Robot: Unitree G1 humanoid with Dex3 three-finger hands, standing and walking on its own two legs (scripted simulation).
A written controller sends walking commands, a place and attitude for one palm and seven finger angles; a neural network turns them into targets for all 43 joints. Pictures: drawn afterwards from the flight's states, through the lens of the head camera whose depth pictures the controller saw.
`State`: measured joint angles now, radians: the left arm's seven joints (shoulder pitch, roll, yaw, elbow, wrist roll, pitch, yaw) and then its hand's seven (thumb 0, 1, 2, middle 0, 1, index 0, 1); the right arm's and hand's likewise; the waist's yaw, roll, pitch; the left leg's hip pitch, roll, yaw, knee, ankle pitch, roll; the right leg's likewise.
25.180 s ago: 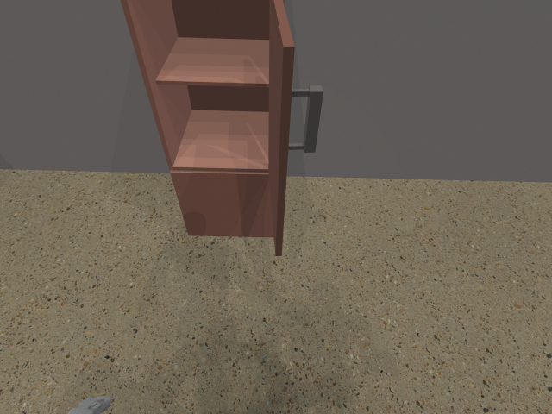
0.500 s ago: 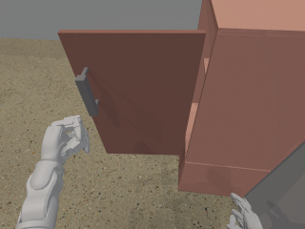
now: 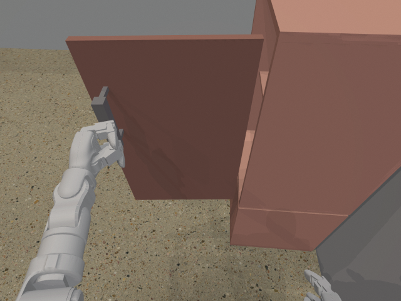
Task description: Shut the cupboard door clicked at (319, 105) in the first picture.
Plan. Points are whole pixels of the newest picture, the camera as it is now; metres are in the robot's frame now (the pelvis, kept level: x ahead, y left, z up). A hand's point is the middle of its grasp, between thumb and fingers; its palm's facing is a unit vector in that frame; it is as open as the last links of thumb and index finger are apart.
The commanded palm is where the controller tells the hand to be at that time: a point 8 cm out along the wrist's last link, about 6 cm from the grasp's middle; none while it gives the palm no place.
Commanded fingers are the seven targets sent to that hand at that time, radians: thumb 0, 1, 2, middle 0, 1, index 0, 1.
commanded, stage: bring the fist close to the handle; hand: left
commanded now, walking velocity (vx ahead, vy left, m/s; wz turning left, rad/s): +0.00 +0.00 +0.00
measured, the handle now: (111, 120) +0.47 +0.22 +0.10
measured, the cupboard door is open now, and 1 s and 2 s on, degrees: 95 87 75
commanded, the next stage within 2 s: push the door shut along its arc in 0.38 s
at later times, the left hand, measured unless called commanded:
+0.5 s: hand (113, 150) +0.38 +0.19 +0.11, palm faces +0.04 -1.00 +0.00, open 3.1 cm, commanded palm +0.35 +0.24 +0.10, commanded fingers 0.00 0.90 0.90 -1.30 -1.50 -1.30 -1.50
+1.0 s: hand (127, 129) +0.44 +0.18 +0.11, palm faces -0.08 -1.00 +0.00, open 3.2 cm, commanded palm +0.43 +0.22 +0.10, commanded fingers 0.00 0.90 0.90 -1.30 -1.50 -1.30 -1.50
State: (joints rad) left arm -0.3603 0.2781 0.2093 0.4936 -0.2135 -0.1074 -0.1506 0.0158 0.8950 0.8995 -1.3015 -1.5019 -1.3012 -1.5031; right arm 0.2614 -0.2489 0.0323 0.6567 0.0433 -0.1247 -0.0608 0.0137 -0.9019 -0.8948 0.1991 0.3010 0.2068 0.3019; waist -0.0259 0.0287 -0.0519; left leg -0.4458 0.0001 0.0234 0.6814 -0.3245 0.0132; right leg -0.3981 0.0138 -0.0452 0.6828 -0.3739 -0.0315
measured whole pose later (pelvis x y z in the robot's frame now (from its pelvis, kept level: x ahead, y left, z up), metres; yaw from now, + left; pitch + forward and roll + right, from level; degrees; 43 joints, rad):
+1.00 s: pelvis -0.01 +0.01 -0.01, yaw +1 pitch +9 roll -1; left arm -0.73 0.36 0.22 0.96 -0.21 -0.26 -0.27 0.03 0.91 0.92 -1.30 -1.50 -1.31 -1.50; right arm 0.33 -0.27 0.02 0.71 0.04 -0.08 -0.06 0.01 -0.90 -0.89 0.20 0.30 0.21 0.30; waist -0.07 0.03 -0.05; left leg -0.58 -0.01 0.01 0.75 -0.34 0.03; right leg -0.51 0.01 -0.06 0.73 -0.38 -0.02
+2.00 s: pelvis +0.00 +0.00 -0.03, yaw +0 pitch +19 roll -2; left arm -1.19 0.57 0.24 1.32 -0.13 -0.23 -0.46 0.00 0.85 0.92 -1.30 -1.50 -1.30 -1.50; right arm 0.39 -0.29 0.02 0.72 0.01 -0.05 -0.06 0.01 -0.90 -0.89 0.20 0.30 0.21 0.30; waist -0.22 0.04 -0.06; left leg -0.83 0.03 -0.01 0.88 -0.38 0.02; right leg -0.76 0.04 -0.07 0.82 -0.40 -0.03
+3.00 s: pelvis +0.02 +0.00 -0.02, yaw -2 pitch +20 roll -1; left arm -1.08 0.35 0.37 1.22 0.02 -0.33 0.12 0.02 0.90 0.90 -1.30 -1.50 -1.30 -1.50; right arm 0.52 -0.25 -0.01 0.68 -0.06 -0.02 0.07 0.01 -0.90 -0.89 0.20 0.30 0.21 0.30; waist -0.21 0.07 -0.13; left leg -0.78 0.04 0.03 0.83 -0.39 0.01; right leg -0.72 0.06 -0.03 0.79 -0.40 -0.04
